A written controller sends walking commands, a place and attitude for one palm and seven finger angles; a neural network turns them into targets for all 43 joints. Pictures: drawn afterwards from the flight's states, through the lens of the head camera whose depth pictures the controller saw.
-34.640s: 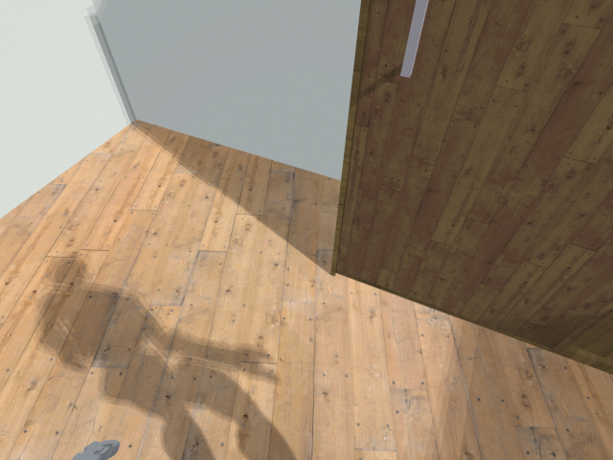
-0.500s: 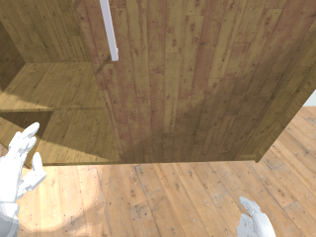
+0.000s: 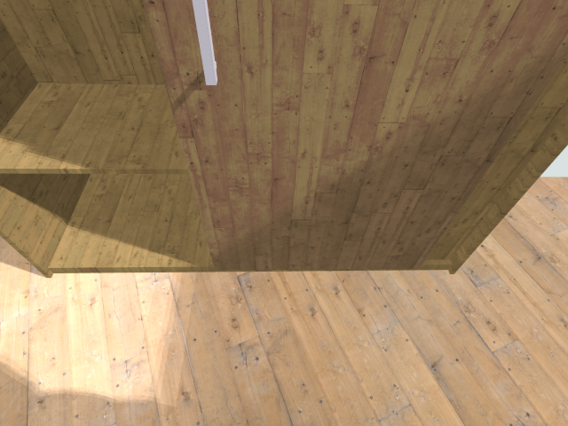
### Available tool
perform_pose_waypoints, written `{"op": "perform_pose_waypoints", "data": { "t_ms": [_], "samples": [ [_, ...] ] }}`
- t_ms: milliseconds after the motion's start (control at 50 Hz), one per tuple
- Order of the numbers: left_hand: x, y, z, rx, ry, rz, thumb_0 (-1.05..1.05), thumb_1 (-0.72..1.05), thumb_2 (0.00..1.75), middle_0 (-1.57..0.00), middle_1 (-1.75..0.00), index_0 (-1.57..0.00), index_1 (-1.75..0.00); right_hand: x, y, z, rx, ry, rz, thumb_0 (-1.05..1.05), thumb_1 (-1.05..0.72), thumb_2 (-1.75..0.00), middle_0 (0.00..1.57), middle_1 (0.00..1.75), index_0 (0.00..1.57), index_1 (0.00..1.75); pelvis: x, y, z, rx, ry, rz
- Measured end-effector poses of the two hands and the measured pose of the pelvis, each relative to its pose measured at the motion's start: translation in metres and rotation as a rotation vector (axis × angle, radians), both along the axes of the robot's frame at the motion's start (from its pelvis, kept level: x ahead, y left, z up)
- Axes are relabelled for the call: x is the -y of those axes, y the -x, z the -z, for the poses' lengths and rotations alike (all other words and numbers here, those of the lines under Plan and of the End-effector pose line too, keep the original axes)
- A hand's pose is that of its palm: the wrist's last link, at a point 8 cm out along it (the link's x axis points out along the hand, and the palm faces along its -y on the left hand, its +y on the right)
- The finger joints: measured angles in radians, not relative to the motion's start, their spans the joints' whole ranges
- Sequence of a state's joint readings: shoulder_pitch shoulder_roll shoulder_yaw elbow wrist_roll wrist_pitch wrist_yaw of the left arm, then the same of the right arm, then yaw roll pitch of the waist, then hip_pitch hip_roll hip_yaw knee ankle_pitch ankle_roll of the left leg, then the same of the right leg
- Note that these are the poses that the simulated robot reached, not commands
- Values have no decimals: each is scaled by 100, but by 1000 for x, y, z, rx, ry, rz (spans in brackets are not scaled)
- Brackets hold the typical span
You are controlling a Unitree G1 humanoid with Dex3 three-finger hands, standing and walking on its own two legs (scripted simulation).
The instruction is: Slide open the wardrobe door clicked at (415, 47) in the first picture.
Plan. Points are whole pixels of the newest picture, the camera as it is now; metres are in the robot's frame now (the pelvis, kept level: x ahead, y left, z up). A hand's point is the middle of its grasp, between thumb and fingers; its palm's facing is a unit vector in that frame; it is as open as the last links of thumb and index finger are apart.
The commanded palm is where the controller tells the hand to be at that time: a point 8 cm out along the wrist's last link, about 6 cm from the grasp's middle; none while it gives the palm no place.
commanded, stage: let the arm hang, fingers relaxed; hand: left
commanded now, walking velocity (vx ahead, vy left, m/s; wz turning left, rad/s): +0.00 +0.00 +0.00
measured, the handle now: (201, 0) +0.69 +0.19 +0.24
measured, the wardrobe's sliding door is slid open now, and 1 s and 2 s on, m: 0.64 0.64 0.64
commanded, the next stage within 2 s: look to check the result in 0.54 s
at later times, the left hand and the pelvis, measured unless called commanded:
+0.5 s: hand out of the picture +0.09 +0.22 -0.16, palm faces -0.03 -0.96 -0.26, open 7.4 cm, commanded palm none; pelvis +0.01 +0.01 +0.00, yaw -1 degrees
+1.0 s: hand out of the picture +0.09 +0.25 -0.15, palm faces -0.03 -0.94 -0.34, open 7.4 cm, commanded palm none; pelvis +0.02 +0.00 +0.01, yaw -1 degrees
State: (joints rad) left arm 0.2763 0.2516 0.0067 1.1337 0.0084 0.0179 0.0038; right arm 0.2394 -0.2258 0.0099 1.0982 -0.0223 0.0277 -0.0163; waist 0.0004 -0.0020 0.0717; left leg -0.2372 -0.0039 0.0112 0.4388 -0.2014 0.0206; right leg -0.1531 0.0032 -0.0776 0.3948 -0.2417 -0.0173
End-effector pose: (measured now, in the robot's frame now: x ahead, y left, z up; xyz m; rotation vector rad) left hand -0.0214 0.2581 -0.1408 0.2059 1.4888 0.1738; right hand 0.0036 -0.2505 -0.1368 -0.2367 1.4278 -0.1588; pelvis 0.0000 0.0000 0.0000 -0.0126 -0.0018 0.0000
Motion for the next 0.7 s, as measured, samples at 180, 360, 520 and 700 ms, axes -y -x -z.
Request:
{"op": "perform_pose_waypoints", "data": {
  "t_ms": [180,360,520,700],
  "samples": [
    [-17,-36,-12,100,-53,33,0,91,90,-20,-30,-20,-30,-14,-18,8,72,-45,6,0,-90,-90,21,30,20,30,-5,0,-2,8,-8,10],
    [-8,-85,-13,225,-25,76,0,91,90,-20,-30,-20,-30,-5,-44,0,147,-22,-4,0,-91,-90,21,30,20,30,-7,-2,-3,10,-13,15],
    [-6,-103,-14,256,-14,91,0,91,90,-20,-30,-20,-30,14,-55,-10,168,28,-8,0,-91,-90,21,30,20,30,-6,-6,-4,11,-14,15],
    [-21,-101,-18,232,-51,89,0,91,90,-20,-30,-20,-30,32,-62,-16,165,65,-16,0,-90,-90,21,30,20,30,-3,-11,-5,11,-14,15]
  ]
}}
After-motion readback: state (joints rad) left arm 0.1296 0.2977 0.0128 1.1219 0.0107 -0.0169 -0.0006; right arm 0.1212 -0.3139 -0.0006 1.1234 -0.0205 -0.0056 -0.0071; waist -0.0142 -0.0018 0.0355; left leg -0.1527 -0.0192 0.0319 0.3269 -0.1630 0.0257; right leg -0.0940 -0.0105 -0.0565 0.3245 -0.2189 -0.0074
